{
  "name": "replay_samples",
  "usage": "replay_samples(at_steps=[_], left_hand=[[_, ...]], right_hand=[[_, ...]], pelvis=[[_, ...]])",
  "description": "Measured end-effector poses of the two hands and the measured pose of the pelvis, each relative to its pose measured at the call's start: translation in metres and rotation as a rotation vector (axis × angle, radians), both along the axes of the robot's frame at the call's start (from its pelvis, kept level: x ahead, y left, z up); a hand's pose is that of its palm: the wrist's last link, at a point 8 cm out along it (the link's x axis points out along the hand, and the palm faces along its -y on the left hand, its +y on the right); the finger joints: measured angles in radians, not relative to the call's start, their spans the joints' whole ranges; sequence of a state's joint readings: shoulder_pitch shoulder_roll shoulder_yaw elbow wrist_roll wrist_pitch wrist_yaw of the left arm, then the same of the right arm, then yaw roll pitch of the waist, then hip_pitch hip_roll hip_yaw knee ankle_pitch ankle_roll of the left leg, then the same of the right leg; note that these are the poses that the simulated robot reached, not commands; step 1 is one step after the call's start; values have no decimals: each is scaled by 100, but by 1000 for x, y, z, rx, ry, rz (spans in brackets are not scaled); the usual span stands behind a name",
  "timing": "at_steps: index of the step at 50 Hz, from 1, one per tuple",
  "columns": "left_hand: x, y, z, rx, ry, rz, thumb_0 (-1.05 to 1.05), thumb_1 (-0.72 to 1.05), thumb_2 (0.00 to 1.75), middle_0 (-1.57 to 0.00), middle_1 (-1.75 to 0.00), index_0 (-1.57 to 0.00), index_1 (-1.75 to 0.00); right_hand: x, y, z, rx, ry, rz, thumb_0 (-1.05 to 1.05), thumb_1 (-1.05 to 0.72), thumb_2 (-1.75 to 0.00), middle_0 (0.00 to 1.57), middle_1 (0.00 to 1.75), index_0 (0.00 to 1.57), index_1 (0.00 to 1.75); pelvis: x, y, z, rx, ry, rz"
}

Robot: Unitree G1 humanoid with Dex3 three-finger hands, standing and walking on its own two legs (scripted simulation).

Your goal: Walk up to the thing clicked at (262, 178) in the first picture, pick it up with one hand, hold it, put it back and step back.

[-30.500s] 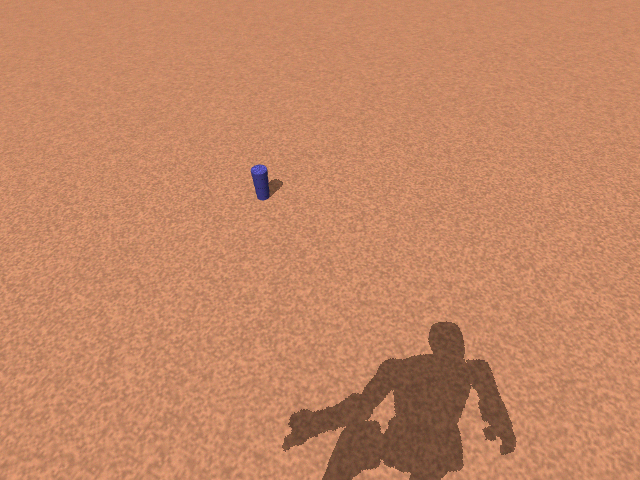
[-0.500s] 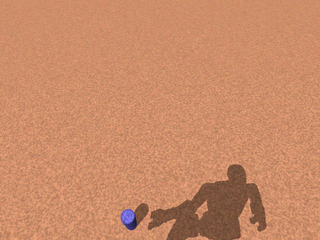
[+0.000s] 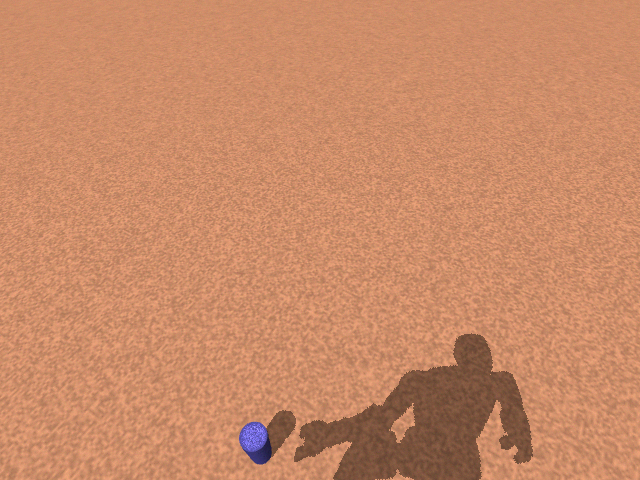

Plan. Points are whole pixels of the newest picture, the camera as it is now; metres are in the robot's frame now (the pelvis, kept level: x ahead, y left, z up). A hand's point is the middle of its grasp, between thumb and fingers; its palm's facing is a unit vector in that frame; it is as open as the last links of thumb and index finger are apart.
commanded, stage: step back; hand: left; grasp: from the side
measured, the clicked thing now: (257, 445) +0.37 +0.22 -0.70
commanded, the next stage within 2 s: none
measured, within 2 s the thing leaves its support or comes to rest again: neither
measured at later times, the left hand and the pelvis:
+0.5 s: hand out of the picture +0.06 +0.30 -0.18, palm faces -0.04 -0.93 -0.37, open 7.4 cm; pelvis -0.08 +0.04 -0.02, yaw -1 degrees
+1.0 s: hand out of the picture -0.06 +0.31 -0.17, palm faces +0.01 -0.92 -0.40, open 7.4 cm; pelvis -0.19 +0.05 -0.03, yaw +2 degrees
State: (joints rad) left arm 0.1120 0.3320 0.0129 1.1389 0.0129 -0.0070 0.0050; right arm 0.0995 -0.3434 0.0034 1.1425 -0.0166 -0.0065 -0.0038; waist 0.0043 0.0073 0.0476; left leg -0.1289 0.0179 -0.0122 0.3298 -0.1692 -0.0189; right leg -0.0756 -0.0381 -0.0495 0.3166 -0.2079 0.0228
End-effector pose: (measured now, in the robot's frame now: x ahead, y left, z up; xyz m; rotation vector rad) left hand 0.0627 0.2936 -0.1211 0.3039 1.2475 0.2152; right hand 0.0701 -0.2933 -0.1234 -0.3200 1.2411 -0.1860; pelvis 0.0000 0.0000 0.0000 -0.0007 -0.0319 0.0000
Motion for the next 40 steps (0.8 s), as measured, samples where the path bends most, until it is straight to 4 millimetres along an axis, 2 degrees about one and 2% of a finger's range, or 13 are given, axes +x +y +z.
replay_samples(at_steps=[5, 9, 15, 20, 27, 33, 35, 40], left_hand=[[-5, 11, -3, 20, -12, 20, 1, 90, 90, -20, -30, -20, -30], [-8, 24, -8, 37, -20, 6, 1, 90, 90, -20, -30, -20, -30], [9, 52, -25, 38, -85, -23, 1, 90, 90, -20, -30, -20, -30], [11, 53, -22, 32, -116, -37, 1, 91, 90, -20, -30, -20, -30], [-21, 44, -20, 26, -70, -87, 1, 91, 90, -20, -30, -20, -30], [-56, 33, -19, 55, -65, -102, 1, 91, 90, -20, -30, -20, -30], [-72, 28, -14, 57, -64, -103, 1, 91, 90, -20, -30, -20, -30], [-103, 28, 3, 63, -75, -70, 1, 90, 90, -20, -30, -21, -30]], right_hand=[[-4, -6, -5, -11, 1, -7, 0, -90, -90, 21, 30, 20, 30], [-14, -7, -7, -38, 9, -8, 0, -90, -90, 21, 30, 20, 30], [-46, 6, -8, -90, 35, -6, 0, -90, -90, 20, 30, 20, 30], [-74, 22, 0, -92, 70, -5, 0, -90, -90, 21, 30, 20, 30], [-83, 28, 0, -73, -27, -21, 0, -90, -90, 21, 30, 20, 30], [-93, 13, -18, -40, -88, -18, 0, -90, -90, 21, 30, 20, 30], [-99, 8, -22, -33, -89, -29, 0, -90, -90, 21, 30, 20, 30], [-119, 5, -15, -33, -72, -20, 0, -90, -90, 21, 30, 20, 30]], pelvis=[[-17, 2, -7, -13, 5, 8], [-30, 12, -15, -13, 5, 8], [-46, 35, -30, -10, 16, 17], [-62, 39, -22, -19, 18, 14], [-86, 38, -20, -15, 14, -26], [-112, 26, -32, -9, 4, -51], [-121, 23, -31, -25, -4, -39], [-140, 25, -20, 16, 3, -35]])
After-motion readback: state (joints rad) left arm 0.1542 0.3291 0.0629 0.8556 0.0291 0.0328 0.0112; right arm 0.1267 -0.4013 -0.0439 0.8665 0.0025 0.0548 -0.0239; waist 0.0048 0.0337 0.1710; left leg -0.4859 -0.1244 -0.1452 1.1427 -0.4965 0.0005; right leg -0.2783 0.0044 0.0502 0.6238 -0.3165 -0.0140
